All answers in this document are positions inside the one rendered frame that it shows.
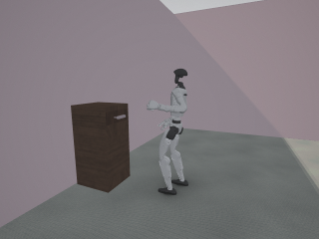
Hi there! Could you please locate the robot left upper arm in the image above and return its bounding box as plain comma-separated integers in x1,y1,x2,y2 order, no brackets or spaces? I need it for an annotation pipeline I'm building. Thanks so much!
171,88,186,114

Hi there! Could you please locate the right robot foot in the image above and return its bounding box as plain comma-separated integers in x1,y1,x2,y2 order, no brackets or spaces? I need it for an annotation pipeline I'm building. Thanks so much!
171,179,188,186

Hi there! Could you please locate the left robot forearm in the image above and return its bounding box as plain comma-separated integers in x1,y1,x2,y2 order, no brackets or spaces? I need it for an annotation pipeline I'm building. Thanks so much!
158,104,185,114

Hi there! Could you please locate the robot left hand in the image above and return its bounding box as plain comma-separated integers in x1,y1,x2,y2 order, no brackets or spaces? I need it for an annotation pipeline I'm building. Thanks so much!
147,100,159,111

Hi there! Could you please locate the handle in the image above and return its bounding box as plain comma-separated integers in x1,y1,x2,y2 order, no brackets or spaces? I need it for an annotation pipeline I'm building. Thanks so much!
115,115,126,120

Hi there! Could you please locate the cabinet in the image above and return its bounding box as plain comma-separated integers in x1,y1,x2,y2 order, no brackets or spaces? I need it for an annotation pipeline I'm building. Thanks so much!
71,102,131,193

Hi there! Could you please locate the right robot shin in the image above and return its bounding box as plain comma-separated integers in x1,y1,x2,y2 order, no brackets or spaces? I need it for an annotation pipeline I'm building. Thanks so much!
170,156,184,182

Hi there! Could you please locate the robot right hand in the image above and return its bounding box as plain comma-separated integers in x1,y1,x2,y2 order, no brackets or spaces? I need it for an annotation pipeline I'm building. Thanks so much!
158,119,170,130

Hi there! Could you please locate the drawer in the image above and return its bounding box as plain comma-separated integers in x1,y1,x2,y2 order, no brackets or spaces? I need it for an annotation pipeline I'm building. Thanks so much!
106,108,128,126

